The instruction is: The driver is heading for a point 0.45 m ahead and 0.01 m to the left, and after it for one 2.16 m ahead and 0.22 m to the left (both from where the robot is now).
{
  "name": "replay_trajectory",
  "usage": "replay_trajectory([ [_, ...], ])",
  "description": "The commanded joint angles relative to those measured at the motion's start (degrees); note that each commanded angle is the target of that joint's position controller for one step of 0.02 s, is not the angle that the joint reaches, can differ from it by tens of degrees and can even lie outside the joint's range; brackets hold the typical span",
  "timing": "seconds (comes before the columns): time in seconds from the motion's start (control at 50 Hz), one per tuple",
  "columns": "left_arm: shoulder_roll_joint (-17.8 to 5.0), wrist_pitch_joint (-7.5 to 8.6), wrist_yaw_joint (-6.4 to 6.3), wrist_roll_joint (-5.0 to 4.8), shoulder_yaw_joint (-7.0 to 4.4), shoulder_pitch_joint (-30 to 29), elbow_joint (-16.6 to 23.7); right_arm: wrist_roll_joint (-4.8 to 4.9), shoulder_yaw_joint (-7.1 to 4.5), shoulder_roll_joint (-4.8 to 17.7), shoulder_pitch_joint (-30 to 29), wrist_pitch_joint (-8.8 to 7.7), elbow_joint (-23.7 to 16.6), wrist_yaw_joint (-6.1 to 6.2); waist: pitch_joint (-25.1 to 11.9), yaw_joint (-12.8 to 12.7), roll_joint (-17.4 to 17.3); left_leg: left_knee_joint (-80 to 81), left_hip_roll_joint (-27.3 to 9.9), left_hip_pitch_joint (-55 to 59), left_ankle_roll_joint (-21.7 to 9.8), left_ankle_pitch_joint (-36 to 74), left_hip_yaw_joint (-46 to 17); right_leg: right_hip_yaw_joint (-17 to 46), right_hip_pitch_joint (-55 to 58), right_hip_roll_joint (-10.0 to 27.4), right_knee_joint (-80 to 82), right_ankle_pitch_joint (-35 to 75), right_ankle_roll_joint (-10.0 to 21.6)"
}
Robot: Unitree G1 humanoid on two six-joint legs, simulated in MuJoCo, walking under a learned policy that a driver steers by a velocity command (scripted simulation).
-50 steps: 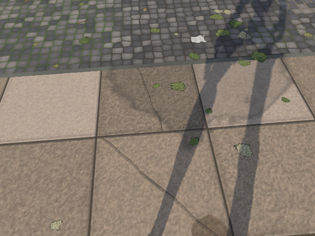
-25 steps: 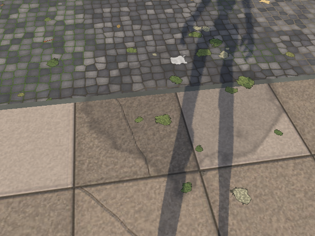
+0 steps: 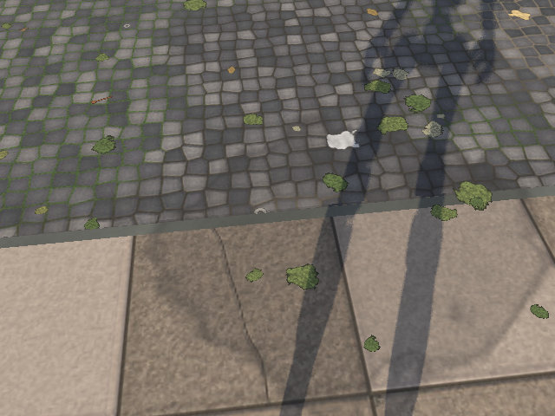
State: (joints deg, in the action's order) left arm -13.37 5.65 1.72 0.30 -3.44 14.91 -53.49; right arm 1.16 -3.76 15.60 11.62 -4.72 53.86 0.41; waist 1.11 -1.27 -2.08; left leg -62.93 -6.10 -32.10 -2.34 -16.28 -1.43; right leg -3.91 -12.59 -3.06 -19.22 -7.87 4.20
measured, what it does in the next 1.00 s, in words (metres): walks ahead: left foot, then right foot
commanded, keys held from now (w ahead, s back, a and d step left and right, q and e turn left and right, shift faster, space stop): w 0.36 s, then w+e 0.02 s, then e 0.30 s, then q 0.32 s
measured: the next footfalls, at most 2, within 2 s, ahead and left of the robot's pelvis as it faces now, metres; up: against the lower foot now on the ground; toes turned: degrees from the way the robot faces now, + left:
left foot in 0.34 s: +0.36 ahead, +0.16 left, +0.00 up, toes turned +3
right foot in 0.86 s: +0.46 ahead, -0.08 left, +0.00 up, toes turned -9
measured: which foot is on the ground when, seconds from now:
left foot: up 0.00-0.32, down 0.34-0.86, up 0.88-1.00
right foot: down 0.00-0.36, up 0.38-0.84, down 0.86-1.00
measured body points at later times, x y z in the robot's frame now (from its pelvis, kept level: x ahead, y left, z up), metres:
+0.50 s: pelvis +0.27 +0.08 -0.01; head +0.30 +0.09 +0.44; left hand +0.31 +0.35 -0.15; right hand +0.37 -0.19 -0.13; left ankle +0.32 +0.16 -0.74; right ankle +0.19 -0.07 -0.65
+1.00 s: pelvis +0.39 +0.04 +0.00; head +0.43 +0.03 +0.45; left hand +0.57 +0.29 -0.10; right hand +0.50 -0.24 -0.12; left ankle +0.34 +0.17 -0.68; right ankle +0.42 -0.08 -0.74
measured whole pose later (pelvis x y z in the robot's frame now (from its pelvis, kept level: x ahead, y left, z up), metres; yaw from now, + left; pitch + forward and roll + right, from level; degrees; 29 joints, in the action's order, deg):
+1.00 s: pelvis +0.39 +0.04 +0.00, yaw -5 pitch +2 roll +1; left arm -14.4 6.8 -1.7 1.7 -4.7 7.0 -47.5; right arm -3.3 -4.2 14.7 8.6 -4.5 49.6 -0.4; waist 1.7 0.5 0.2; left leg -52.6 -0.9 -20.5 1.1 -34.8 3.2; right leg -3.8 -16.1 2.9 -22.7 -8.6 2.2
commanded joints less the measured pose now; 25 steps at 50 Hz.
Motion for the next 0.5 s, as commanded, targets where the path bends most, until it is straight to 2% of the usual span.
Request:
replay_trajectory([
  [0.02, -8.20, 0.98, -0.83, 0.01, -1.59, -0.21, 2.30, -0.60, -0.90, 2.67, 1.19, 0.62, -2.51, 0.35, -0.54, 1.91, 5.12, 5.91, -3.11, -6.20, 1.24, 6.87, -1.95, 13.86, 3.16, 16.43, 12.54, 8.71, 10.07],
  [0.06, -8.43, 0.63, -1.42, -0.16, -1.59, 1.40, 1.63, -0.86, -0.94, 2.49, -2.66, 0.54, -3.66, 0.15, 0.35, 1.04, 5.09, 12.33, -2.88, -8.13, 1.82, 13.23, -1.70, 11.81, 4.30, 15.64, 13.20, 8.78, 9.14],
  [0.12, -8.75, 0.35, -1.86, -0.59, -1.56, 3.69, 0.64, -0.67, -0.54, 1.55, -8.30, 0.19, -5.08, -0.38, 1.54, -0.60, 5.53, 22.04, -1.22, -6.45, 1.92, 20.66, -0.16, 8.40, 4.93, 14.01, 13.51, 8.42, 7.49],
  [0.22, -9.40, -0.48, -2.08, -1.19, -1.86, 8.42, -2.07, 0.00, 0.12, 1.53, -16.15, -0.27, -7.73, -1.64, 3.85, -3.07, 5.58, 30.45, 0.59, -6.60, 1.24, 19.91, 0.91, 7.60, 11.80, 16.36, 11.18, 7.72, 7.02],
  [0.28, -10.32, -1.25, -2.43, -1.48, -2.39, 8.16, -2.79, 0.18, -0.11, 2.97, -16.17, -0.88, -8.66, -2.54, 3.46, -1.66, 6.55, 33.21, 1.46, -4.20, -0.77, 14.17, 1.10, 8.29, 16.09, 18.71, 7.44, 12.25, 5.88],
  [0.3, -10.78, -1.51, -2.50, -1.51, -2.56, 7.26, -2.69, 0.20, -0.52, 3.96, -13.93, -1.06, -8.22, -2.63, 2.11, -0.16, 7.22, 33.81, 2.55, -0.18, -1.55, 12.30, 2.05, 8.03, 16.51, 18.74, 4.97, 17.81, 5.25],
  [0.32, -10.93, -1.79, -2.54, -1.58, -2.56, 5.75, -2.39, 0.05, -1.34, 5.35, -9.00, -1.18, -6.85, -2.55, -0.85, 2.87, 7.48, 34.97, 4.48, 7.39, -2.64, 11.81, 3.86, 6.51, 15.94, 17.34, -0.74, 27.12, 4.21],
  [0.34, -9.45, -2.04, -2.55, -1.36, -2.02, 5.34, -2.07, -0.15, -2.83, 8.02, 0.69, -1.16, -3.65, -2.20, -6.70, 6.90, 6.20, 34.87, 5.46, 20.68, -4.27, 12.69, 4.44, 4.11, 12.21, 14.09, -11.85, 31.32, 2.63],
  [0.36, -7.35, -2.05, -2.60, -0.21, -0.99, 6.19, -0.61, -0.90, -4.10, 12.68, 11.36, -1.07, -1.49, -1.62, -15.52, 9.77, -1.48, 33.86, -5.65, 38.49, -8.11, 13.50, -8.60, 1.08, -0.18, 10.16, -30.98, 15.28, 0.32],
  [0.38, 0.48, -0.80, -1.97, -0.60, 1.12, 13.10, -0.82, -0.92, -4.42, 15.25, 13.69, -0.86, -0.41, -2.04, -21.62, 5.84, -16.37, 41.78, -17.09, 55.12, -16.34, 1.29, -35.21, 3.74, -22.52, -0.50, -49.03, -23.02, -2.70],
  [0.4, -5.72, 0.29, -1.89, -2.04, -0.26, 9.31, -1.48, -0.90, -2.84, 9.78, 11.80, -1.11, -1.31, -2.03, -18.78, 7.83, -9.52, 44.90, -16.37, 51.64, -14.16, 1.63, -36.39, 12.08, -27.76, 1.60, -55.85, -25.97, -1.85],
  [0.42, -8.43, 0.76, -1.99, -3.17, -1.08, 4.91, -0.12, -1.21, -2.05, 7.55, 6.50, -1.42, -2.46, -1.77, -11.47, 6.75, -6.72, 44.56, -15.42, 43.74, -11.82, 12.69, -26.40, 11.70, -29.61, 3.73, -56.97, -21.75, -1.23],
  [0.44, -8.19, 0.51, -2.57, -2.90, -1.19, 3.41, -0.09, -1.58, -1.38, 5.99, 1.48, -1.65, -3.45, -1.82, -8.37, 4.25, -1.85, 44.79, -13.55, 35.50, -10.55, 25.30, -18.22, 10.32, -26.02, 6.55, -54.66, -17.46, -1.71],
  [0.46, -7.64, -0.19, -3.08, -2.11, -1.69, 2.97, -0.39, -1.90, -1.00, 4.28, -1.34, -1.86, -3.52, -2.00, -5.90, 2.51, -0.70, 45.59, -11.69, 29.11, -9.66, 33.43, -11.99, 9.96, -22.83, 8.04, -51.48, -15.46, -2.27],
  [0.5, -5.23, -2.24, -3.21, -2.06, -1.89, 5.92, -1.32, -2.82, -0.52, 2.40, -2.91, -2.06, -2.79, -1.93, -5.30, -0.27, -3.27, 47.35, -9.30, 22.51, -8.64, 40.46, -4.72, 9.69, -16.25, 9.07, -48.36, -13.08, -2.65],
])
Velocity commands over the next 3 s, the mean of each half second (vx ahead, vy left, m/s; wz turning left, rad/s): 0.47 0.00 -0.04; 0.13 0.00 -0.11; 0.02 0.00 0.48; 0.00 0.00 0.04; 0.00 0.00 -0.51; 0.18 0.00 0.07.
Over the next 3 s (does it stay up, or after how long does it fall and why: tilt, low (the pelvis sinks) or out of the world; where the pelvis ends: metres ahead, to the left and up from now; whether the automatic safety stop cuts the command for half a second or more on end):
stays up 0.53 0.06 0.00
